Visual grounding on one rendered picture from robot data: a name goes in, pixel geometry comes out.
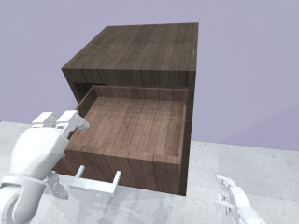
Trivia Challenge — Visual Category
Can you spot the drawer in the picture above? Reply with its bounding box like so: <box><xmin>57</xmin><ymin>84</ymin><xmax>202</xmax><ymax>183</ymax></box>
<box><xmin>51</xmin><ymin>85</ymin><xmax>189</xmax><ymax>194</ymax></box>

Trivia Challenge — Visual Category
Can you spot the left robot hand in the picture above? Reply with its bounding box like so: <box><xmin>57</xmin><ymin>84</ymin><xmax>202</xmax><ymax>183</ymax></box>
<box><xmin>9</xmin><ymin>110</ymin><xmax>90</xmax><ymax>200</ymax></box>

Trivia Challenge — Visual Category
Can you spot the robot left forearm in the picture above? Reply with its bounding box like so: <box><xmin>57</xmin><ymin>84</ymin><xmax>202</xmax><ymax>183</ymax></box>
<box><xmin>0</xmin><ymin>175</ymin><xmax>46</xmax><ymax>224</ymax></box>

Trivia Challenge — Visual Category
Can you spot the robot right forearm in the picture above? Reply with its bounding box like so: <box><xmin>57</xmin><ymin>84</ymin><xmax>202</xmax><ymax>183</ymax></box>
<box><xmin>235</xmin><ymin>207</ymin><xmax>266</xmax><ymax>224</ymax></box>

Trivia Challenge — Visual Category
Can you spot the handle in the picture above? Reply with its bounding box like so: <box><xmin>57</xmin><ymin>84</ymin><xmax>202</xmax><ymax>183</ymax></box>
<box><xmin>68</xmin><ymin>165</ymin><xmax>121</xmax><ymax>197</ymax></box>

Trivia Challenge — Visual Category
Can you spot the cabinet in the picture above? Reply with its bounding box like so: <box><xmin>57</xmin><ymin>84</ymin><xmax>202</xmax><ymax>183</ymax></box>
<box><xmin>61</xmin><ymin>22</ymin><xmax>199</xmax><ymax>197</ymax></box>

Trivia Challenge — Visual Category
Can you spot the right robot hand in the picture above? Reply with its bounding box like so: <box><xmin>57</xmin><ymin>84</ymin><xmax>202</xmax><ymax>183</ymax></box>
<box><xmin>215</xmin><ymin>175</ymin><xmax>251</xmax><ymax>220</ymax></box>

